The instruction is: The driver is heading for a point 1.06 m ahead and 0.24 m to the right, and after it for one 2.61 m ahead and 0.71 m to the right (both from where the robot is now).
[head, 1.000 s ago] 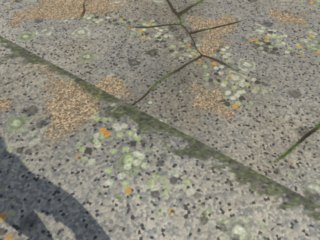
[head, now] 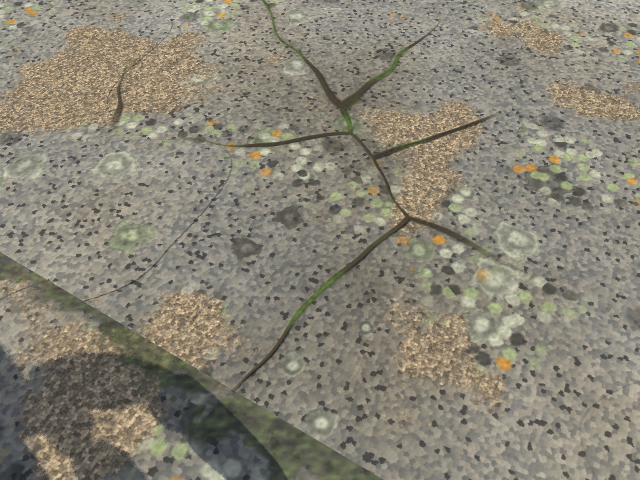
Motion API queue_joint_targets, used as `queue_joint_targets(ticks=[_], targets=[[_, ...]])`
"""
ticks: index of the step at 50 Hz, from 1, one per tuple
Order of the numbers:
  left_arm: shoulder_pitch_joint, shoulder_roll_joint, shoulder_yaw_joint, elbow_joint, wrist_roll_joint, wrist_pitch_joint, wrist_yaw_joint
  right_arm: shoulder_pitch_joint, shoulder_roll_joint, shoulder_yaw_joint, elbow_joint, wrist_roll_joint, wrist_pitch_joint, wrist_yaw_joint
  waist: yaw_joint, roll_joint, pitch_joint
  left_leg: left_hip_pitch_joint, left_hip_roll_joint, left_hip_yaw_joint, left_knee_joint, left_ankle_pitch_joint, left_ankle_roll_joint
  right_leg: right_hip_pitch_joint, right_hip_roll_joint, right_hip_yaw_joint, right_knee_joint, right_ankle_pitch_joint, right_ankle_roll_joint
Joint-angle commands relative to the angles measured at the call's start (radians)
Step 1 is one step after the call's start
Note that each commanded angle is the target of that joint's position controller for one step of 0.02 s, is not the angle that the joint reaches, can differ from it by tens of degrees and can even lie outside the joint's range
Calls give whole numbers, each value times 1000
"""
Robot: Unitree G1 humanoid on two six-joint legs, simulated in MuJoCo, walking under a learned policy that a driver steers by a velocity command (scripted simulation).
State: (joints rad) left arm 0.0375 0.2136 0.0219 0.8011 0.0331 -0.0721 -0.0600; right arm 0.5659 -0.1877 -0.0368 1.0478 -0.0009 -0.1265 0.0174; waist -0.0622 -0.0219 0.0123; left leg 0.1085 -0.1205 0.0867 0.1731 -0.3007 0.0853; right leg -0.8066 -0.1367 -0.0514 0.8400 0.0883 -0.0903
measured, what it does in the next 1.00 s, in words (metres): goes down, turning right: right foot, then left foot 0.12 m lower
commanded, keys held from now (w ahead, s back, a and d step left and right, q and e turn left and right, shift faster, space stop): w+shift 0.08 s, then w+e+shift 0.88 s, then w+q+shift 0.04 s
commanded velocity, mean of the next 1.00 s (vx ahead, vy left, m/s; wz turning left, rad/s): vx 1.00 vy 0.00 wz -0.68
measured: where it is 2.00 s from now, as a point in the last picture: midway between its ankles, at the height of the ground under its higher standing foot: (459, 139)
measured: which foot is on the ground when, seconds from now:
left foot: down 0.00-0.16, up 0.18-0.66, down 0.68-1.00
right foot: up 0.00-0.14, down 0.16-0.68, up 0.70-1.00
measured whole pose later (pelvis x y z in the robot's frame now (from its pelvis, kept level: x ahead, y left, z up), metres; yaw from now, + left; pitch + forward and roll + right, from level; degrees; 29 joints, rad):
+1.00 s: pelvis +0.93 -0.08 -0.14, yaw -41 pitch +1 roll +3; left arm -0.06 0.30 0.03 0.68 0.03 -0.01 -0.07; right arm 0.55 -0.25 -0.05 1.00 -0.02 -0.10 -0.01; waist -0.06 -0.06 0.05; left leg 0.10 -0.03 0.26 0.35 -0.46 -0.01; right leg -0.76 -0.03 -0.13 0.94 -0.06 -0.15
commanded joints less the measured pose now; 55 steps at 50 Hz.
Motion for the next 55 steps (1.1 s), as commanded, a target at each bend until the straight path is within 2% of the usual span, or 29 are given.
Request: queue_joint_targets(ticks=[1,4,7,8,9,10,13,16,19,21,24,25,27,30,32,34,35,36,37,38,39,41,42,45,48,50,53,54,55], targets=[[-153,36,-10,-87,-12,-12,-15,-25,-135,-9,-66,13,-30,-10,27,17,186,-254,245,-85,-214,611,53,235,70,-80,-240,155,-19],[-119,90,7,-87,-11,-11,3,-9,-202,-17,-55,-3,-17,-21,62,104,71,-30,270,-38,-59,1127,18,378,189,-119,-308,49,-40],[326,186,49,45,-18,-2,32,-66,-266,-38,-57,-44,34,-56,276,177,-157,1,305,33,573,1332,1,757,249,-99,-320,-193,-110],[501,242,74,72,-9,5,46,-86,-225,-32,-82,-51,39,-58,332,113,-261,-189,274,40,937,1030,19,983,88,107,-276,-428,-159],[487,300,99,77,-5,11,42,21,-81,-7,-113,5,18,-25,189,-260,-382,-677,53,-11,1388,4,-58,1329,-184,717,-381,-574,-334],[439,254,99,76,-16,13,25,-62,-164,-17,-143,6,-5,-26,193,-109,-379,-843,64,-147,1445,-66,-30,1317,-185,878,-511,-476,-361],[332,155,80,102,-17,-8,37,-302,-140,-2,-240,-25,-21,-27,102,88,-44,-805,212,-187,1151,34,-12,859,-63,555,-588,-240,-257],[320,152,66,99,-33,-30,50,-317,-136,-2,-279,-62,39,-14,18,61,47,-694,239,-177,893,-34,-74,604,20,461,-659,-273,-242],[342,204,79,77,-39,-39,43,-525,-133,16,-373,-51,53,6,62,6,123,-621,220,-105,617,185,-129,429,78,405,-748,-263,-241],[370,223,90,74,-35,-40,34,-530,-124,21,-364,-54,50,23,81,-31,86,-536,212,-99,616,457,-114,429,91,372,-699,-51,-199],[515,210,91,92,-33,-35,47,-652,-215,-13,-404,-48,25,27,168,16,48,-798,219,-167,554,581,-79,741,69,438,-530,-45,-179],[538,202,90,95,-31,-34,60,-736,-204,-5,-439,-64,15,26,199,11,60,-826,219,-185,491,614,-77,788,64,465,-487,-84,-160],[544,209,90,85,-15,-25,65,-799,-168,8,-475,-54,15,33,238,-15,81,-747,185,-154,383,608,-84,737,88,481,-440,-158,-145],[493,229,92,71,-16,-19,77,-709,-174,1,-460,-28,12,24,198,-58,62,-493,176,-174,248,603,-108,700,120,479,-321,-149,-87],[461,232,88,80,1,-1,93,-445,-232,-32,-369,-19,4,1,77,-40,-49,-308,221,-199,160,678,-107,793,162,463,23,-37,-77],[375,220,92,63,-23,5,92,-64,-304,-77,-251,-25,14,-23,-117,102,-185,160,263,-187,176,657,-123,521,245,380,581,-302,-55],[387,99,63,39,-52,-3,95,-1,-299,-60,-240,-91,11,-11,-75,225,-186,420,384,-210,546,901,-153,114,267,343,942,-883,-51],[554,48,37,12,-77,-9,127,11,-280,-52,-250,-89,21,11,35,366,-336,540,583,-390,676,1328,-169,-53,188,249,1085,-855,-38],[573,88,33,8,-66,0,125,-67,-366,-92,-262,-64,25,2,39,442,-480,456,688,-770,385,492,24,-132,178,161,1145,-680,-27],[409,134,37,9,-22,21,109,-191,-232,-63,-299,-63,27,-6,39,213,-275,176,592,-715,175,-141,46,-145,95,130,989,-517,-26],[292,164,48,-3,5,36,79,-240,-184,-46,-298,-69,25,-9,18,133,-117,-32,557,-623,131,-201,45,-100,73,122,941,-446,-27],[170,128,45,-47,25,53,28,-205,-140,-25,-217,-44,-4,-13,58,84,59,-260,502,-408,160,227,0,-45,6,156,737,-351,-20],[115,86,30,-89,9,64,8,-211,-120,-18,-181,-22,-12,-12,100,126,102,-378,456,-289,97,251,-35,12,-3,147,589,-307,1],[71,61,10,-128,0,64,-13,-245,-113,-17,-174,-6,-26,-11,132,187,63,-364,388,-73,69,620,-80,119,27,78,373,-118,-22],[-86,67,-7,-171,-11,61,-22,-171,-141,-18,-149,-10,-5,-23,91,79,105,-240,343,84,29,793,-124,142,78,-65,105,-97,-67],[-108,59,-21,-168,6,49,-23,-93,-170,-12,-122,-20,14,-35,84,81,101,-225,323,121,73,1121,-110,315,182,-127,-46,-133,-93],[215,161,14,-44,16,46,8,-97,-270,-11,-119,-25,37,-55,251,113,-53,-221,394,80,447,1341,-43,727,238,-38,-155,-247,-141],[399,213,41,18,21,42,30,-166,-285,-12,-135,-18,46,-48,354,102,-113,-341,356,96,745,1145,-12,961,200,25,-294,-239,-176],[398,280,61,32,33,39,47,-126,-171,6,-147,-27,50,-25,270,-105,-188,-598,201,88,1182,-47,2,1183,-13,243,-286,-370,-198]])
